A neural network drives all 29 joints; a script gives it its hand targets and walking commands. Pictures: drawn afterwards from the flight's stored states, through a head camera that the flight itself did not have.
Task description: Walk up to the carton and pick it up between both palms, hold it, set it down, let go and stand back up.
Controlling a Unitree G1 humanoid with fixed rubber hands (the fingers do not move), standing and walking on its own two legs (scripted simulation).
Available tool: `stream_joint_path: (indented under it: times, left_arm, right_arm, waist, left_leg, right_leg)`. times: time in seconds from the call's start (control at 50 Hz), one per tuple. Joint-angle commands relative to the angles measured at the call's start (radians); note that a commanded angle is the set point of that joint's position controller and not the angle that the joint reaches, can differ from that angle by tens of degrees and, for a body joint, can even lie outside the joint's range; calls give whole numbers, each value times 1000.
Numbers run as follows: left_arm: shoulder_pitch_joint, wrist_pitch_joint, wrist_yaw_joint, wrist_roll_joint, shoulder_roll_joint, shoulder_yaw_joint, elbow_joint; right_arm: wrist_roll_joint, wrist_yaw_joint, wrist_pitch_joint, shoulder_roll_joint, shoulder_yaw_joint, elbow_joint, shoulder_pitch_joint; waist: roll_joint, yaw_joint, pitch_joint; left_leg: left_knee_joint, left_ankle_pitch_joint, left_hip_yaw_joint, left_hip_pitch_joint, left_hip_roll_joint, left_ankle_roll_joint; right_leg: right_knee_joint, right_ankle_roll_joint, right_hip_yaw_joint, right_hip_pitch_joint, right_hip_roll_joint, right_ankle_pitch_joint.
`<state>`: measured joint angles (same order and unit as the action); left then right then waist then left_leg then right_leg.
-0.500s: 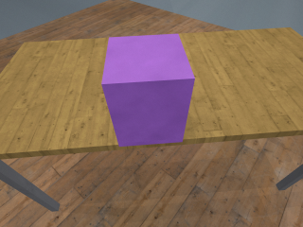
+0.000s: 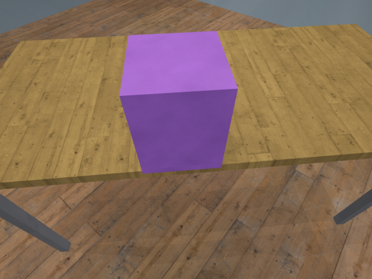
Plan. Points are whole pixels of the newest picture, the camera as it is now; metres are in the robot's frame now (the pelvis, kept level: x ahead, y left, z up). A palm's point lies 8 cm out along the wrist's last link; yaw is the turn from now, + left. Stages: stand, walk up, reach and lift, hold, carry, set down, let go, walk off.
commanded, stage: reach and lift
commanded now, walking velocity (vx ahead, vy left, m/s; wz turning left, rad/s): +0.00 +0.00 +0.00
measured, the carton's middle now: (178, 105) +0.48 +0.04 +0.10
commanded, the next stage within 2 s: none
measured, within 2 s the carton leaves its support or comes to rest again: neither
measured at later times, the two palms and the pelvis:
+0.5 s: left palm out of the picture +0.15 +0.23 -0.07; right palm out of the picture +0.15 -0.20 -0.08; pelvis -0.02 +0.00 +0.01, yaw +1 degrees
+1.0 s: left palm (77, 264) +0.17 +0.23 -0.02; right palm (297, 264) +0.16 -0.19 -0.02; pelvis -0.01 +0.01 +0.02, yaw +0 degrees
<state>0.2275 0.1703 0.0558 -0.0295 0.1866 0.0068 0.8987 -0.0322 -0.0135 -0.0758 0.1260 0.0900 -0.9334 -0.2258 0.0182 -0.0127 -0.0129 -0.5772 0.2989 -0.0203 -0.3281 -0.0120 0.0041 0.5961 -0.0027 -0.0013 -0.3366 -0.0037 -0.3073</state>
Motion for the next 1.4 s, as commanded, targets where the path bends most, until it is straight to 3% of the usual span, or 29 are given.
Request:
stream_joint_path:
  times: [0.0,0.02,0.04,0.06,0.08,0.12,0.14,0.16,0.18,0.22,0.26,0.3,0.36,0.48,0.6,0.64,0.76,0.82,0.88,0.98,1.16,1.38]
  left_arm:
    - [-545,263,69,-71,203,-21,-381]
    - [-493,318,64,-76,176,-28,-389]
    - [-429,370,53,-94,159,-37,-344]
    - [-340,393,31,-71,150,-20,-283]
    - [-262,397,8,-28,130,2,-236]
    - [-141,384,-35,30,78,19,-247]
    - [-110,362,-54,66,64,45,-270]
    - [-101,333,-72,95,62,89,-269]
    - [-123,313,-73,112,93,87,-284]
    - [-144,277,-71,99,95,94,-316]
    - [-199,241,-66,84,98,84,-362]
    - [-268,212,-54,62,102,68,-419]
    - [-395,200,-30,16,116,43,-513]
    - [-322,235,-16,-42,137,-2,-582]
    - [-50,265,-53,18,112,42,-637]
    - [1,246,-66,34,99,57,-678]
    - [-71,148,-35,-5,77,44,-815]
    - [-73,116,-22,-34,90,25,-850]
    - [-122,125,-13,-78,130,12,-879]
    - [-82,180,-29,-107,173,14,-901]
    - [-7,157,-66,-106,166,46,-1020]
    - [-9,70,-66,-135,173,35,-1137]
  right_arm:
    - [-27,17,-144,100,58,307,395]
    - [-15,8,-183,68,35,294,298]
    - [15,-8,-209,26,-3,237,241]
    - [58,-33,-222,38,-24,188,170]
    - [89,-60,-221,53,-37,136,134]
    - [109,-96,-160,98,-55,81,112]
    - [115,-106,-120,121,-60,72,124]
    - [118,-108,-80,123,-67,49,130]
    - [97,-104,-48,110,-76,39,166]
    - [75,-92,-11,130,-86,81,186]
    - [59,-82,2,112,-89,161,209]
    - [46,-76,2,71,-78,265,221]
    - [28,-58,-42,36,-43,435,279]
    - [59,-62,-163,23,-64,543,144]
    - [116,-113,-175,74,-131,616,-55]
    - [126,-120,-154,98,-137,669,-87]
    - [106,-86,-113,109,-98,884,-76]
    - [112,-76,-101,101,-96,940,-71]
    - [120,-72,-119,71,-97,968,-31]
    - [139,-98,-183,48,-125,959,-56]
    - [183,-139,-166,109,-134,1066,-83]
    - [237,-124,-99,140,-132,1162,-81]
  waist:
    - [32,-18,140]
    - [-9,-12,198]
    - [-41,-4,252]
    - [-70,-9,338]
    - [-110,3,357]
    - [-143,12,338]
    - [-159,24,338]
    - [-126,19,314]
    - [-129,37,255]
    - [-51,37,173]
    - [-6,31,121]
    - [31,20,79]
    - [42,16,81]
    - [-10,13,145]
    - [-65,63,133]
    - [-67,77,113]
    - [-41,58,49]
    - [-43,58,70]
    - [-8,56,89]
    - [14,62,86]
    - [-32,85,138]
    - [-40,82,173]
  left_leg:
    - [-45,159,-67,-185,0,-12]
    - [-31,114,-43,-177,-8,-6]
    - [-30,-75,-16,-199,-22,-8]
    - [-63,-297,2,-155,-3,13]
    - [-46,-396,14,-80,14,36]
    - [39,-585,39,113,19,59]
    - [90,-627,50,191,14,68]
    - [123,-562,46,247,25,61]
    - [141,-527,43,238,32,49]
    - [176,-481,42,223,36,38]
    - [207,-375,29,188,39,21]
    - [243,-190,7,133,32,-9]
    - [251,6,-31,41,17,-35]
    - [260,-45,-43,62,18,-28]
    - [317,-359,-42,128,20,17]
    - [340,-397,-46,113,19,21]
    - [416,-25,-67,-94,-14,-38]
    - [401,34,-64,-121,-18,-50]
    - [347,77,-57,-54,-4,-47]
    - [324,-53,-63,66,14,-30]
    - [299,-430,-45,179,13,17]
    - [282,-546,-27,235,17,22]
  right_leg:
    - [38,-5,-11,-57,-45,-187]
    - [28,-18,0,-21,-65,-96]
    - [36,-27,-11,35,-78,160]
    - [66,-44,-4,117,-49,415]
    - [44,-56,-2,149,-19,461]
    - [-48,-62,7,178,38,524]
    - [-97,-60,19,176,63,477]
    - [-161,-56,34,134,66,386]
    - [-198,-57,31,146,55,354]
    - [-243,-39,21,142,70,316]
    - [-274,-24,19,136,57,257]
    - [-283,-10,25,116,27,169]
    - [-264,10,24,78,-5,9]
    - [-266,10,28,144,-32,34]
    - [-301,-16,43,292,19,253]
    - [-304,-16,44,310,40,276]
    - [-238,3,29,332,41,133]
    - [-221,4,28,330,31,98]
    - [-255,11,28,216,8,-3]
    - [-320,20,50,147,-19,-8]
    - [-335,5,57,211,21,243]
    - [-345,-6,60,224,33,310]
